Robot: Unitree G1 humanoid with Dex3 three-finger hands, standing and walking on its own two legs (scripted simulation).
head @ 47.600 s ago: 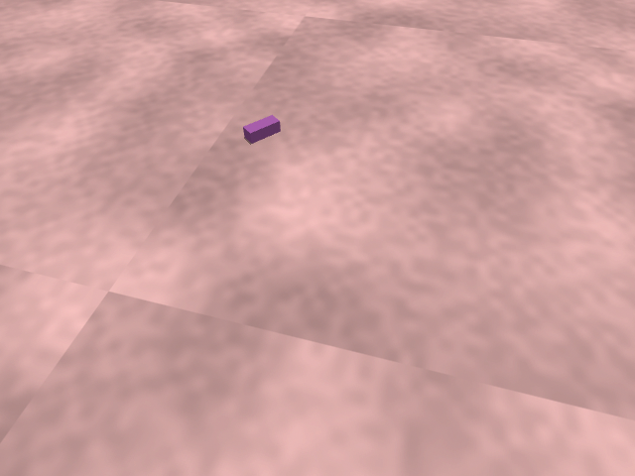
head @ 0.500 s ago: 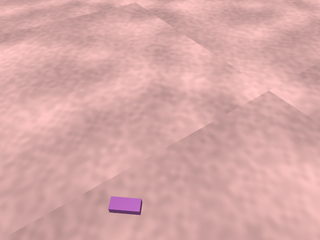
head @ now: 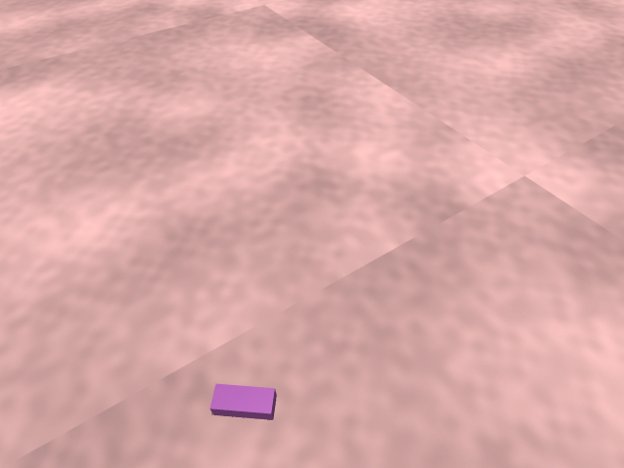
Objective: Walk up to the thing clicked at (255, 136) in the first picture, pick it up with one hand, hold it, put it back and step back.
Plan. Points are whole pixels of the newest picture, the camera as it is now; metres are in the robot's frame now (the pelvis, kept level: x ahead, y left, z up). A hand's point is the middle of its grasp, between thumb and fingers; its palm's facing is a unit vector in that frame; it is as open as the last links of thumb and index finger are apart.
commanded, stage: stand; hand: left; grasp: from above
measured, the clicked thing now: (244, 401) +0.43 +0.25 -0.75
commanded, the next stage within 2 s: step back in 0.58 s
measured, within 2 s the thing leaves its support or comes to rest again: neither
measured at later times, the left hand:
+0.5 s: hand out of the picture +0.07 +0.25 -0.16, palm faces +0.01 -0.94 -0.34, open 7.4 cm
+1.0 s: hand out of the picture +0.09 +0.31 -0.18, palm faces +0.01 -0.93 -0.36, open 7.3 cm
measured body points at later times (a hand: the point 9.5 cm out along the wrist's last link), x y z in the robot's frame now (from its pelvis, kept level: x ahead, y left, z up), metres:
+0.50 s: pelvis +0.00 +0.00 +0.00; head +0.01 -0.01 +0.45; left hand +0.07 +0.29 -0.13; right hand +0.07 -0.30 -0.14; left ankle +0.01 +0.14 -0.75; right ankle -0.02 -0.12 -0.75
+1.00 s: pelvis -0.06 +0.05 -0.02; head +0.02 +0.08 +0.42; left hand +0.09 +0.36 -0.16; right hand +0.02 -0.27 -0.13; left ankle -0.03 +0.14 -0.75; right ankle -0.08 -0.11 -0.68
